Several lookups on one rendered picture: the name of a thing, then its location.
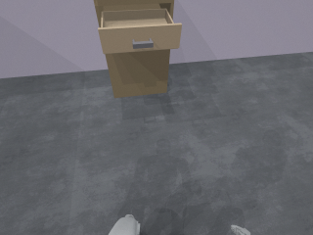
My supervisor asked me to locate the cabinet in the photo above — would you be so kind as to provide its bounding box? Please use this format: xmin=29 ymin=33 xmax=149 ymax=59
xmin=93 ymin=0 xmax=174 ymax=98

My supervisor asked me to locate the handle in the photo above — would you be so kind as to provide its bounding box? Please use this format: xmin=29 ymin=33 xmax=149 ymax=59
xmin=132 ymin=38 xmax=154 ymax=49

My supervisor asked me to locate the left robot thigh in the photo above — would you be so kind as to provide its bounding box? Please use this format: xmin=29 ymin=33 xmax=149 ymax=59
xmin=109 ymin=216 xmax=141 ymax=235

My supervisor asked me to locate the drawer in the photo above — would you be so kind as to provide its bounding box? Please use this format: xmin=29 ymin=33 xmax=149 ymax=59
xmin=98 ymin=8 xmax=182 ymax=55

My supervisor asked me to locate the robot right hand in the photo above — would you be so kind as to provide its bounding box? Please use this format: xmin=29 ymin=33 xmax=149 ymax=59
xmin=231 ymin=224 xmax=250 ymax=235

